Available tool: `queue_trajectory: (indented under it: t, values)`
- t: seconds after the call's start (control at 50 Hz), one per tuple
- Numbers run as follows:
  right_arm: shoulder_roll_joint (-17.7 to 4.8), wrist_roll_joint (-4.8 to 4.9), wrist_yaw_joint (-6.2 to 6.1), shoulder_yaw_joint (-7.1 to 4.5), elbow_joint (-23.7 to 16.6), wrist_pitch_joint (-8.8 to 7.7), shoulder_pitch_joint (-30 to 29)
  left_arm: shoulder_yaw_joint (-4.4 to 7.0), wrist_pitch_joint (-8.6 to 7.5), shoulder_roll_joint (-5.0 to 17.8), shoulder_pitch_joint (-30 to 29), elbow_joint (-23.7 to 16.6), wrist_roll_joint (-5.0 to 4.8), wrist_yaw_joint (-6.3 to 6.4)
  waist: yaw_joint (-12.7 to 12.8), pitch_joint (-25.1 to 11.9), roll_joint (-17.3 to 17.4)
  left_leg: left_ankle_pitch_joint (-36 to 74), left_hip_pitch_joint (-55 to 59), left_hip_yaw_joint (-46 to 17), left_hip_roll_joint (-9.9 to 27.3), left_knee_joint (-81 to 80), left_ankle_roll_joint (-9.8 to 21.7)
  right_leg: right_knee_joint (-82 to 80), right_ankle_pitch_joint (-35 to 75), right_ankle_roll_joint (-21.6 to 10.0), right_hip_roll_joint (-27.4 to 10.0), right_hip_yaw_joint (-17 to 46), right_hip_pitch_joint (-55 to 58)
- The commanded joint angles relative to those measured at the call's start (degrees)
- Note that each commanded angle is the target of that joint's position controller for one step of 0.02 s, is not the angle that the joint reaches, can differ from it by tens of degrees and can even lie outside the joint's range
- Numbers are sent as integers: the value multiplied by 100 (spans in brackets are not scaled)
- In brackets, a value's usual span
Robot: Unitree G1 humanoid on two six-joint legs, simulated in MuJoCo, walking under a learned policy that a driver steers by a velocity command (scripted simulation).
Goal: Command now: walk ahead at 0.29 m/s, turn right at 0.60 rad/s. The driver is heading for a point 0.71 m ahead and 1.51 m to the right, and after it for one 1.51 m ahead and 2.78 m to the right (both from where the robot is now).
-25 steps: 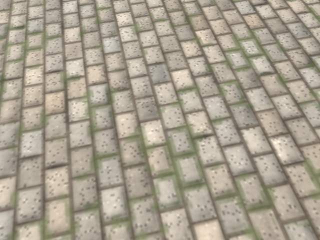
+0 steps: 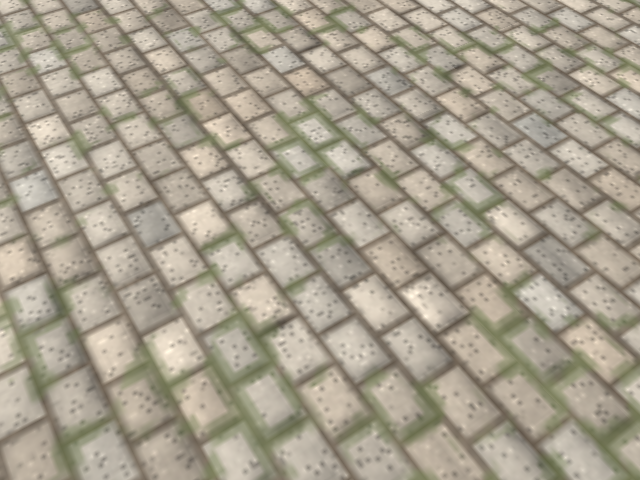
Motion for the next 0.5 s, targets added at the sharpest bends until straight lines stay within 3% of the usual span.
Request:
queue_trajectory:
  t: [0.02,0.04,0.06,0.08,0.1,0.12,0.14,0.16,0.22,0.28,0.34,0.4,0.42,0.44,0.46,0.48,0.5]
  values:
    - [-711,44,70,-200,-245,-115,-173,261,-163,566,893,45,-26,-5,446,-386,555,-1379,-658,-470,752,-188,742,-1162,211,-420,376,-340,1692]
    - [-272,-92,126,-65,-363,-146,-370,383,-211,943,1530,170,-43,64,670,-375,-661,-1547,-1852,193,255,1859,257,-1761,-383,-836,-668,1353,2557]
    - [-203,-149,134,-26,-882,-282,-837,492,-343,1749,1660,5,26,35,679,-126,-1806,-2208,-3945,-166,-691,3288,5,-2427,-1112,-1955,-1915,4281,2950]
    - [-578,37,154,-101,-955,-446,-1177,388,-498,1337,1582,-30,126,13,853,-10,-1248,-1969,-4263,-975,-398,3898,123,-2823,-1619,-2206,-2084,4572,2661]
    - [-794,119,206,-163,-892,-542,-1088,247,-598,1001,1283,-40,130,32,595,293,-1142,-1304,-4260,-1066,-214,3845,254,-2807,-1410,-1968,-1890,4050,2437]
    - [-798,6,217,-180,-717,-590,-896,171,-634,793,1065,-92,93,61,446,357,-859,-748,-4025,-1020,-88,3672,242,-2690,-877,-1728,-1597,3429,2224]
    - [-808,-129,215,-189,-646,-621,-836,127,-615,721,882,-116,57,92,363,374,-780,-323,-3756,-984,-64,3299,177,-2700,-245,-1565,-1355,2977,2022]
    - [-774,-182,232,-193,-620,-639,-829,106,-596,705,823,-134,72,140,298,329,-780,51,-3404,-943,-93,3010,101,-2743,262,-1456,-1153,2637,1844]
    - [-421,-157,285,-61,-567,-646,-1066,143,-583,815,928,-50,82,256,342,231,-619,992,-2698,-724,-384,1900,-96,-2680,1340,-1269,-788,1900,1523]
    - [-250,-72,355,32,-671,-652,-1569,199,-574,939,1220,103,15,303,545,306,-719,1494,-2077,-689,-627,837,-145,-2563,1478,-1168,-690,1750,1205]
    - [-382,-6,411,8,-760,-671,-1773,223,-559,973,1414,235,-64,303,585,352,-755,1505,-1657,-809,-682,339,-70,-2402,1383,-1118,-845,2083,1203]
    - [-609,12,402,-86,-728,-716,-1462,259,-519,1013,1299,267,-54,311,370,269,-914,1123,-1114,-863,-680,118,121,-2038,1850,-964,-991,2408,1431]
    - [-705,-5,373,-149,-643,-734,-1088,247,-504,967,1210,240,-39,306,158,85,-950,1036,-564,-757,-752,-38,241,-1675,2449,-874,-879,2375,1425]
    - [-869,-47,324,-243,-504,-747,-467,195,-502,810,1128,189,-3,286,-162,-358,-861,1106,439,-747,-666,-158,424,-869,2980,-694,-542,2156,1230]
    - [-1174,-158,267,-318,-423,-746,514,77,-504,512,1030,9,95,267,-583,-1310,-385,713,2120,-1627,231,27,816,744,2241,-480,-160,1862,413]
    - [-1573,-235,288,-397,-208,-679,1044,-73,-562,-31,1830,-141,-53,275,-216,-2284,1729,-765,4021,-4458,1643,-599,1683,2817,-989,-99,670,1313,-1598]
    - [-1024,-136,304,-257,-278,-659,901,20,-586,544,1834,7,-173,274,-252,-1893,1539,-1794,3710,-5125,1771,-1113,1642,3665,-1221,-49,297,1482,-2289]
Keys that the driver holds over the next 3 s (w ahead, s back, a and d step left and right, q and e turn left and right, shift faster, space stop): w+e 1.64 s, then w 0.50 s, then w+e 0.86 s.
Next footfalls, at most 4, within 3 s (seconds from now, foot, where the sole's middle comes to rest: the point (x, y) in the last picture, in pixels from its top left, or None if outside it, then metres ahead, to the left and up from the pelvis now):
0.04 right None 0.02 -0.11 -0.77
0.46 left None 0.37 0.06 -0.77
0.94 right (486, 467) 0.50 -0.32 -0.77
1.44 left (474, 320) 0.85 -0.36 -0.77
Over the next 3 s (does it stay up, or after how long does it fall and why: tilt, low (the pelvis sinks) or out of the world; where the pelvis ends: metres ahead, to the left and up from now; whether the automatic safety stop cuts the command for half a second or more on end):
stays up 0.98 -1.06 -0.02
